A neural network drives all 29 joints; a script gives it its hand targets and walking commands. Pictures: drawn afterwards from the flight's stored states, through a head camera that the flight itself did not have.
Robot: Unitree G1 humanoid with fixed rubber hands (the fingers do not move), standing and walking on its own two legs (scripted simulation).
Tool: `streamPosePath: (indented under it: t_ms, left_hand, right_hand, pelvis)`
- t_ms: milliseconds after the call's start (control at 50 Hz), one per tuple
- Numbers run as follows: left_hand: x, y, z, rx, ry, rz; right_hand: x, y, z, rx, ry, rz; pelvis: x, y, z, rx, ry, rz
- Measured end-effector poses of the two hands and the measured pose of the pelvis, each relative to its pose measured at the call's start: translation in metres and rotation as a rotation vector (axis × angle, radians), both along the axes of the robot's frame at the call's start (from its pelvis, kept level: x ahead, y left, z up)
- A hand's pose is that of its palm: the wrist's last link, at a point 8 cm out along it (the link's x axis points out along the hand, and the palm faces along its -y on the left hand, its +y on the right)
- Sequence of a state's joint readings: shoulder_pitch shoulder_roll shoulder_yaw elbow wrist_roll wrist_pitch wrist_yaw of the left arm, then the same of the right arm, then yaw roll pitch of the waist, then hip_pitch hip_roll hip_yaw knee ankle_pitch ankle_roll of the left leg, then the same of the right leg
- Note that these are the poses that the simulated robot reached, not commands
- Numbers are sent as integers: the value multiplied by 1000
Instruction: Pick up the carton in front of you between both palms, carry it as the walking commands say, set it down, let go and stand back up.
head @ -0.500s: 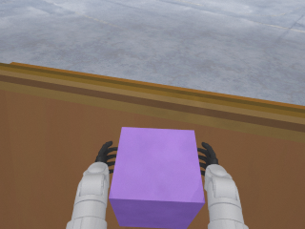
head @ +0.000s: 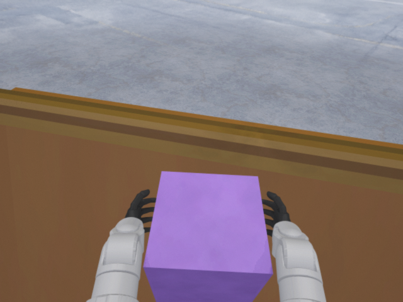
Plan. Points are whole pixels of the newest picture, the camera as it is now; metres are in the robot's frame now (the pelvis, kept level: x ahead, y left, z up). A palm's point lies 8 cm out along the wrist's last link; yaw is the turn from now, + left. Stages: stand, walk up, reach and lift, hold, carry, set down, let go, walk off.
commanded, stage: reach and lift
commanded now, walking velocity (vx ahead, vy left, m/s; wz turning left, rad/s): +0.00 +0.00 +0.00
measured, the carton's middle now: (205, 242) +0.30 +0.00 -0.04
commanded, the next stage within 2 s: hold in 0.20 s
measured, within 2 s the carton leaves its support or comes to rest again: neither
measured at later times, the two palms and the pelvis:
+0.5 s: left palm (131, 227) +0.28 +0.15 +0.05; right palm (285, 230) +0.28 -0.15 +0.05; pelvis -0.01 +0.00 +0.00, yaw +0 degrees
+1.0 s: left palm (133, 219) +0.29 +0.15 +0.06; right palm (285, 223) +0.29 -0.15 +0.06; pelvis +0.00 +0.00 +0.00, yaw -1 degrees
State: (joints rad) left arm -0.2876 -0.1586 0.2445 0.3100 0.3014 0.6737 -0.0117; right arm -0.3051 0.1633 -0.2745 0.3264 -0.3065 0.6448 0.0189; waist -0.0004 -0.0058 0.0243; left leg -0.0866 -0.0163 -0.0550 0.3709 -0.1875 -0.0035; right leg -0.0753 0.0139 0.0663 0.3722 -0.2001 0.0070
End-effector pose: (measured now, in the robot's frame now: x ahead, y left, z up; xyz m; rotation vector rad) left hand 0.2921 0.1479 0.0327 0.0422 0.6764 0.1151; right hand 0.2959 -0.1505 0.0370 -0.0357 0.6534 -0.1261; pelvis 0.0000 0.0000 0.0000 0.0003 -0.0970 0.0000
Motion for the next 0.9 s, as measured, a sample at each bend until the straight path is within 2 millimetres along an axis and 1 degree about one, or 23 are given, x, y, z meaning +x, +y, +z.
streamPosePath:
  t_ms: [220,380,520,660,900]
  left_hand:
    - [-2,-1,5,0,-5,3]
    - [-10,-2,20,3,-34,0]
    - [-17,-2,17,-2,-6,2]
    - [-16,-1,19,-12,-15,8]
    - [-11,0,20,-8,-17,4]
  right_hand:
    - [-2,-1,5,2,-5,2]
    - [-10,-2,20,-1,-34,3]
    - [-16,-2,17,2,-6,0]
    - [-16,-1,19,11,-15,-7]
    - [-12,0,20,8,-17,-7]
  pelvis:
    - [0,-2,0,1,-13,0]
    - [-1,-2,2,-1,-33,2]
    - [-8,-2,1,-1,-52,1]
    - [-13,-2,-1,-1,-53,0]
    - [-9,0,-1,0,-36,-3]
